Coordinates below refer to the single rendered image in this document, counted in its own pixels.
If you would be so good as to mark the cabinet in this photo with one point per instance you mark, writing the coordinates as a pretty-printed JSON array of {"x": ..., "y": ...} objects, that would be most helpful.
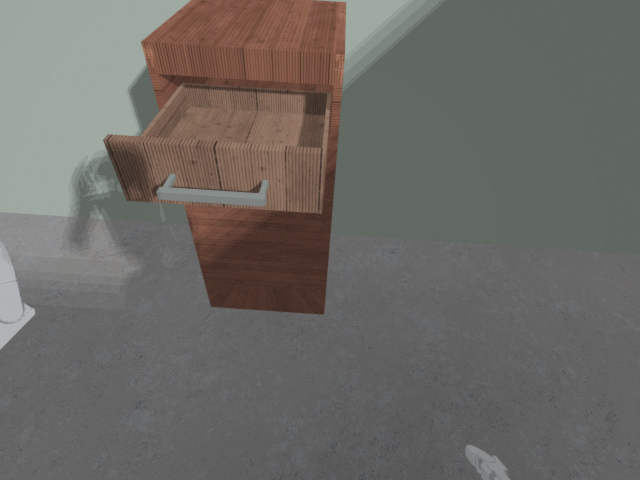
[{"x": 250, "y": 258}]

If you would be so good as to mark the drawer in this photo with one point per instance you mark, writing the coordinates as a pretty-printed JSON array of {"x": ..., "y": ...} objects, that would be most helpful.
[{"x": 231, "y": 138}]

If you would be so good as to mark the left robot hand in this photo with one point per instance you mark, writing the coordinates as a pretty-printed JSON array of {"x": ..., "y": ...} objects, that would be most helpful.
[{"x": 14, "y": 314}]

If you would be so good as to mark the right robot hand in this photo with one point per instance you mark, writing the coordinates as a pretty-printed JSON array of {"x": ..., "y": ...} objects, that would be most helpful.
[{"x": 490, "y": 468}]

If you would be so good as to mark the handle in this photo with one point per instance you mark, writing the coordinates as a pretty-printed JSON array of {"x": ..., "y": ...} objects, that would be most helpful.
[{"x": 211, "y": 196}]

